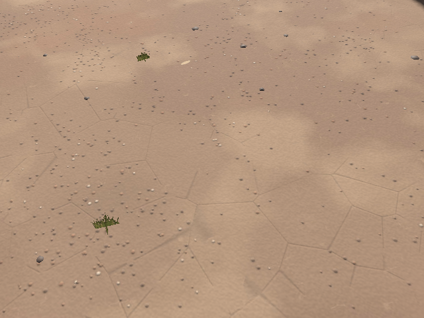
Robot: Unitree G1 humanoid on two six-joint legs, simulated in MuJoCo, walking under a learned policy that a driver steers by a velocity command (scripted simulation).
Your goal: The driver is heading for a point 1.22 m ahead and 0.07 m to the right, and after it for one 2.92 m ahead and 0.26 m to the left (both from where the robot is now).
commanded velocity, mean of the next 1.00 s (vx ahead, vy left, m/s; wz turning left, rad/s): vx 1.00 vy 0.00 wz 0.08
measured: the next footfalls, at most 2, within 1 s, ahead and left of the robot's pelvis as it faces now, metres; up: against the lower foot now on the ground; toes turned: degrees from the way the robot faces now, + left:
right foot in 0.20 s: +0.37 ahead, -0.09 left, +0.00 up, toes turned -15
left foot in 0.70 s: +0.86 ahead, -0.05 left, +0.00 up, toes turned -6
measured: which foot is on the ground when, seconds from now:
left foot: down 0.00-0.20, up 0.22-0.68, down 0.70-1.00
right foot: up 0.00-0.18, down 0.20-0.72, up 0.74-1.00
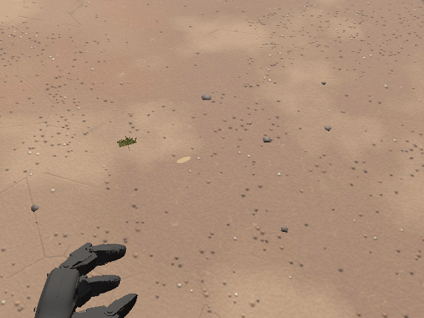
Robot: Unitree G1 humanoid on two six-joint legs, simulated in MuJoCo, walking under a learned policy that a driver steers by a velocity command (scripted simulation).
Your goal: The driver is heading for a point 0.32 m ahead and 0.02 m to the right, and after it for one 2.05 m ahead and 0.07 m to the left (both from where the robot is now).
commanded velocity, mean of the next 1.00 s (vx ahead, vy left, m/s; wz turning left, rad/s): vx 1.00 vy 0.00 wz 0.01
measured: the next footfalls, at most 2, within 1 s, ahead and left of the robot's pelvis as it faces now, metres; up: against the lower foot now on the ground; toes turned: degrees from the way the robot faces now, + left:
right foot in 0.12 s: +0.34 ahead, -0.16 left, +0.00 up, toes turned +13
left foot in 0.60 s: +0.73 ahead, +0.19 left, +0.00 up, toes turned +15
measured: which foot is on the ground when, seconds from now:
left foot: down 0.00-0.14, up 0.16-0.58, down 0.60-1.00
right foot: up 0.00-0.10, down 0.12-0.60, up 0.62-1.00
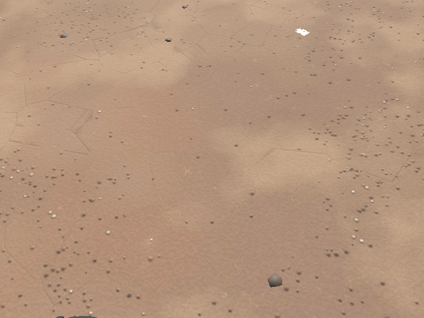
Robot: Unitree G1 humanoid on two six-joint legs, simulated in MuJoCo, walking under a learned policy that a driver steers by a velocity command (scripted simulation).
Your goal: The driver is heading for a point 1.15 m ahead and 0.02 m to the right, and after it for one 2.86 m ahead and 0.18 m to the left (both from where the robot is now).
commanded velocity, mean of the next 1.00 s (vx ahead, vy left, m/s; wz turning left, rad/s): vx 1.00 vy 0.00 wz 0.17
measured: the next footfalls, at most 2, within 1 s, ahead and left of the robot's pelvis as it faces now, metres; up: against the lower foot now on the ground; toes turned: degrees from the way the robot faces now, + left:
right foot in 0.06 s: +0.29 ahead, -0.06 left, +0.00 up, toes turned -7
left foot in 0.54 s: +0.77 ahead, +0.03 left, +0.00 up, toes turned -8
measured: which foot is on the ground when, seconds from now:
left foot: down 0.00-0.08, up 0.10-0.52, down 0.54-1.00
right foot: up 0.00-0.04, down 0.06-0.56, up 0.58-0.98, down 1.00-1.00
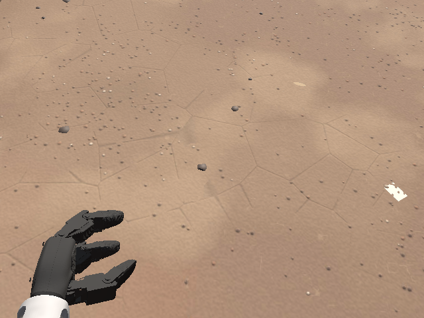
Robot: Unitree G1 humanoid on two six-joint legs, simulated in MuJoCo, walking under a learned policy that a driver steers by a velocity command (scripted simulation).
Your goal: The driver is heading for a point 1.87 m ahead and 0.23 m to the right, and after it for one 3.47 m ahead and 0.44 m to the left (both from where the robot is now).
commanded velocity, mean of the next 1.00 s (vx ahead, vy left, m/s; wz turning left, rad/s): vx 1.00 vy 0.00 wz -0.35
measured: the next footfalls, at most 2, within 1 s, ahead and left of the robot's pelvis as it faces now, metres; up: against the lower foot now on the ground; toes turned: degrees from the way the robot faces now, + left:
left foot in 0.44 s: +0.62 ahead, +0.18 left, +0.00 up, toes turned -1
right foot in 0.88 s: +0.97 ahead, -0.15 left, +0.00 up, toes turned -27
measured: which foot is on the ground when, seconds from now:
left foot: down 0.00-0.02, up 0.04-0.42, down 0.44-0.90, up 0.92-1.00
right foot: down 0.00-0.46, up 0.48-0.86, down 0.88-1.00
